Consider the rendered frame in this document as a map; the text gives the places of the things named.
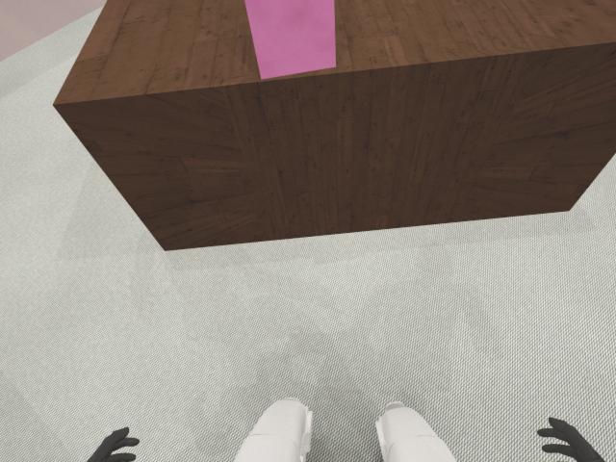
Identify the robot thigh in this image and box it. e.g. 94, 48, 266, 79
375, 407, 457, 462
233, 400, 313, 462

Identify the left robot thigh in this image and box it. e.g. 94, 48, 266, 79
233, 400, 313, 462

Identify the carton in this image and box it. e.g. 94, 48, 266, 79
244, 0, 336, 79

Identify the right robot thigh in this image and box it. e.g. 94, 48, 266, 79
375, 407, 457, 462

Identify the robot right hand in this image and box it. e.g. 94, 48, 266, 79
537, 417, 605, 462

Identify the pedestal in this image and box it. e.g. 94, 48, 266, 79
53, 0, 616, 251

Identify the robot left hand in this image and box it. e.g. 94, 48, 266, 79
87, 427, 140, 462

